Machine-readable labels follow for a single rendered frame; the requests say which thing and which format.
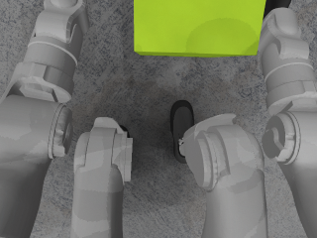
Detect left robot forearm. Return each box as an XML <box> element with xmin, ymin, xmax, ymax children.
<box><xmin>0</xmin><ymin>0</ymin><xmax>90</xmax><ymax>104</ymax></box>

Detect right robot hand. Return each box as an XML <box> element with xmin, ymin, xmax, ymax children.
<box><xmin>263</xmin><ymin>0</ymin><xmax>291</xmax><ymax>19</ymax></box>

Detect robot right shin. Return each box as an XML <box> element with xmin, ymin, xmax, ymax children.
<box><xmin>178</xmin><ymin>113</ymin><xmax>264</xmax><ymax>172</ymax></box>

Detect right robot upper arm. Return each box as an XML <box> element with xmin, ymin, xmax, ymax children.
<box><xmin>262</xmin><ymin>110</ymin><xmax>317</xmax><ymax>238</ymax></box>

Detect carton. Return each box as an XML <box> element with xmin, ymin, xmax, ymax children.
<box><xmin>134</xmin><ymin>0</ymin><xmax>266</xmax><ymax>58</ymax></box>

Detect left robot upper arm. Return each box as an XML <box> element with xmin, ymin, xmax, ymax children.
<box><xmin>0</xmin><ymin>94</ymin><xmax>74</xmax><ymax>238</ymax></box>

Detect right robot forearm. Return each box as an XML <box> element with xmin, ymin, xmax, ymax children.
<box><xmin>258</xmin><ymin>7</ymin><xmax>317</xmax><ymax>116</ymax></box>

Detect left robot foot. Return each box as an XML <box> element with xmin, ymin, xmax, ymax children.
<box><xmin>119</xmin><ymin>125</ymin><xmax>130</xmax><ymax>138</ymax></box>

